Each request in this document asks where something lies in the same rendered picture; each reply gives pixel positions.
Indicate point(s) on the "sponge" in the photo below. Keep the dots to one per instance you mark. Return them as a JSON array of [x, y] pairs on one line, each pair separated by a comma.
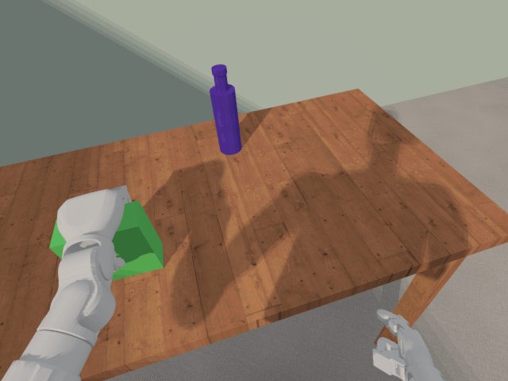
[[135, 241]]

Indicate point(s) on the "robot right hand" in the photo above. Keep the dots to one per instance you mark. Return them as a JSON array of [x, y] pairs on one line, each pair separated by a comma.
[[394, 358]]

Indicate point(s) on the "right robot forearm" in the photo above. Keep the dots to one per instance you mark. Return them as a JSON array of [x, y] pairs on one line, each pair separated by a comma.
[[423, 372]]

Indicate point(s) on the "left robot forearm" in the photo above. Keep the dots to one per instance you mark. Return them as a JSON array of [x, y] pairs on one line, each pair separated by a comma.
[[81, 307]]

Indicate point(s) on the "table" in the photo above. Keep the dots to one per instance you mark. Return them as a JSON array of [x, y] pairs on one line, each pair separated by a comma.
[[327, 198]]

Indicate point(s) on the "robot left hand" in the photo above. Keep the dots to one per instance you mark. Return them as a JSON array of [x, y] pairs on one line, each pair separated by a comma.
[[98, 213]]

